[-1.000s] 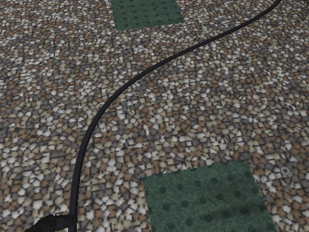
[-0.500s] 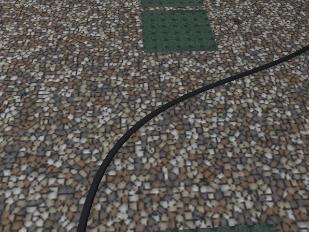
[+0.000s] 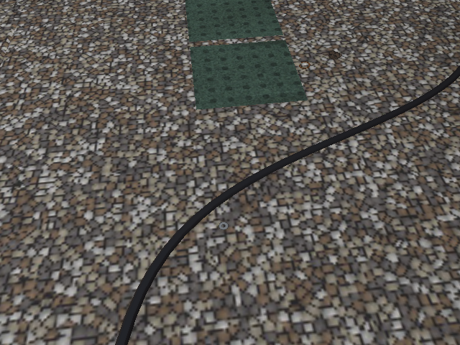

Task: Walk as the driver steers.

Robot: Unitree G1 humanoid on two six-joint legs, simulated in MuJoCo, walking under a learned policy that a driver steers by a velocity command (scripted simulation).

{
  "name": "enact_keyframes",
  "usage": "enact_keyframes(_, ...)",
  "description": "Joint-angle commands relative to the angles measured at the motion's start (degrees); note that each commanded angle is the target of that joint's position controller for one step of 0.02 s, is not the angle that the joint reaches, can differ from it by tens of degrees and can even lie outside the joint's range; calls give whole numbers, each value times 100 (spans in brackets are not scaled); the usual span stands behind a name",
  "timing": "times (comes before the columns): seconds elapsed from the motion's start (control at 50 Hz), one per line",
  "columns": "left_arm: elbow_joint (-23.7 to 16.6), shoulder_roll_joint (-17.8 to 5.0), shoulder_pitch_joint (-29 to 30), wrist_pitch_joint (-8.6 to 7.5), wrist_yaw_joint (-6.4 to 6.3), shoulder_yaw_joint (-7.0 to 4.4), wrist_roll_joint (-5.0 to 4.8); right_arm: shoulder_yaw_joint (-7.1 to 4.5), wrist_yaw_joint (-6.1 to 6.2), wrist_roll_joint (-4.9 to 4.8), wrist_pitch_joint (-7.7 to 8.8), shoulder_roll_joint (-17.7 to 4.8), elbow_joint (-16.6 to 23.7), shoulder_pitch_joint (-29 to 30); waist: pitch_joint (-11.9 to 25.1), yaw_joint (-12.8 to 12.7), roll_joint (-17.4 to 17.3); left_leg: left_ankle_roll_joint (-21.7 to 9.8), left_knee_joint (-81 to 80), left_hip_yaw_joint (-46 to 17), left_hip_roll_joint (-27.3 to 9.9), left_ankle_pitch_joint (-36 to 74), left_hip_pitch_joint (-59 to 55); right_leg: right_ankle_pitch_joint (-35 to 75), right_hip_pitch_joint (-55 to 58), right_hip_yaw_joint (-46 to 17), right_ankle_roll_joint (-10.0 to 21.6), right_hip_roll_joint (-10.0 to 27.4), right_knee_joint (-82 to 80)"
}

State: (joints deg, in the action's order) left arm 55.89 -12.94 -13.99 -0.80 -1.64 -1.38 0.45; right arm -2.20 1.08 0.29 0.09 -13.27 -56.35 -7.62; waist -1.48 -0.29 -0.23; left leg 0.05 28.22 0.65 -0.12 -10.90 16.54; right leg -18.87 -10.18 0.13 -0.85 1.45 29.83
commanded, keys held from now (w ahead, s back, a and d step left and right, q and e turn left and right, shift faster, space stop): no key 1.00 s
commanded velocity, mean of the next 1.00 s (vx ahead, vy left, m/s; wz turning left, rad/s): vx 0.00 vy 0.00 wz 0.00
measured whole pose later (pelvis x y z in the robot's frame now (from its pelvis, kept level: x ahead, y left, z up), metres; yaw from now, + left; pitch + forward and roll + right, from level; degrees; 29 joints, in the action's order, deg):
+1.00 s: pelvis +0.01 -0.01 +0.00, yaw +1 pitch -1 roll +0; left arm 62.8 -10.6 -18.1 -0.7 -2.1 -0.3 0.2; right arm -1.9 2.6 -0.1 -1.3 -11.8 -66.2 -9.4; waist -2.0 0.2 -0.2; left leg 1.1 27.2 -0.7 -1.1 -11.3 14.9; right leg -18.3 -7.1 1.4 0.0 0.4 26.5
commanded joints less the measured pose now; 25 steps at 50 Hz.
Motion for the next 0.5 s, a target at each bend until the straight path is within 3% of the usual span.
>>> enact_keyframes(0.02, -106, -699, -198, -32, -19, -126, -17, -115, 23, -21, 29, -573, 123, 158, 301, -31, 73, -220, -152, -221, -212, 1362, -792, 1326, -388, -184, 133, 211, -599)
enact_keyframes(0.2, 103, -619, -172, 8, -3, -98, -21, -128, 92, -40, -71, -643, -259, 185, 242, -4, 46, -181, -160, -225, -226, 1496, -932, 1658, -241, -108, 147, 160, -670)
enact_keyframes(0.5, 391, -517, -303, 16, -35, -45, -5, -116, 134, -34, -112, -605, -636, 195, 19, 31, 72, -118, -328, -208, -206, 971, -864, 998, -341, -44, 138, 94, -893)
